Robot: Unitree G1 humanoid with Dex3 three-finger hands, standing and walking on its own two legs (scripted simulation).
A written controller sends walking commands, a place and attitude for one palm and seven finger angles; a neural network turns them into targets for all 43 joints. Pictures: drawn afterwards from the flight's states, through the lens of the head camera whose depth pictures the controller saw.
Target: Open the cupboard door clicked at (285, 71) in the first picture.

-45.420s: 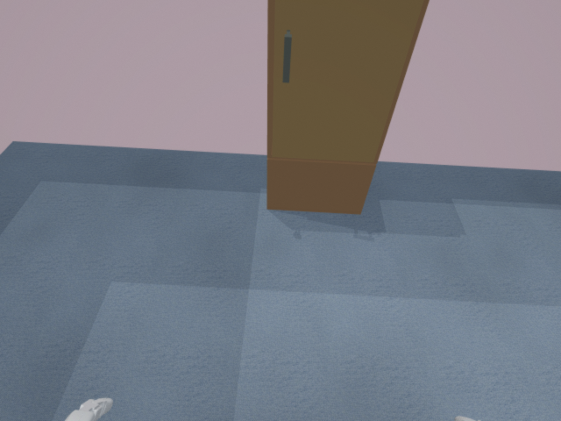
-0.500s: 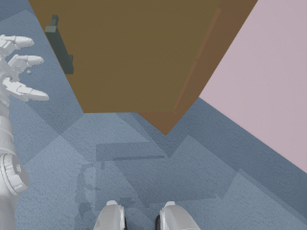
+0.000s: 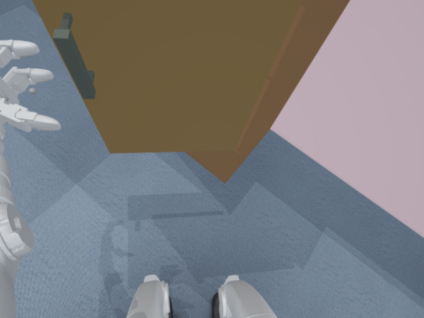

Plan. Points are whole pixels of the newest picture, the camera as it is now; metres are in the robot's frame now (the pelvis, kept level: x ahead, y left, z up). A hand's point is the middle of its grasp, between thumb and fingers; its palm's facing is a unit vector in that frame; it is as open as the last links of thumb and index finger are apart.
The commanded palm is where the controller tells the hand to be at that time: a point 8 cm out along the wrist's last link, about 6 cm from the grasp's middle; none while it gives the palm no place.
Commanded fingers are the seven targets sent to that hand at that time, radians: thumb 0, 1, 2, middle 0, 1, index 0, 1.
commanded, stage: move the hooked fingers beside the handle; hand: left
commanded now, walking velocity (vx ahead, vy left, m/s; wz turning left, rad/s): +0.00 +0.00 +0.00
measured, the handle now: (79, 59) +0.56 +0.21 +0.08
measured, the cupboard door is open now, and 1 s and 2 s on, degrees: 43 43 43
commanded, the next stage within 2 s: slide the fingers in behind the handle in 0.52 s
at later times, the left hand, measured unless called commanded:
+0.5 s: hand (23, 87) +0.50 +0.28 +0.08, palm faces +0.03 -1.00 +0.00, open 14.0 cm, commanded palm +0.48 +0.32 +0.07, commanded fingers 0.00 -0.50 0.30 -0.30 -1.20 -0.30 -1.20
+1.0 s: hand (47, 86) +0.50 +0.25 +0.07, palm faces +0.02 -1.00 +0.00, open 14.0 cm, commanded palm +0.49 +0.29 +0.07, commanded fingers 0.00 -0.50 0.30 -0.30 -1.20 -0.30 -1.20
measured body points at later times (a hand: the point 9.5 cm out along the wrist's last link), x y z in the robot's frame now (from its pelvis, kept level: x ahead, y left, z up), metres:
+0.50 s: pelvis +0.00 +0.00 +0.00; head +0.15 +0.05 +0.42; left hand +0.49 +0.34 +0.08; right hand +0.00 -0.27 -0.10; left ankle +0.02 +0.09 -0.66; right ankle +0.00 -0.13 -0.66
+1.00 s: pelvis +0.00 +0.00 +0.00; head +0.14 +0.04 +0.42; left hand +0.50 +0.31 +0.07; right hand +0.01 -0.26 -0.10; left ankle +0.02 +0.09 -0.66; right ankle +0.00 -0.13 -0.66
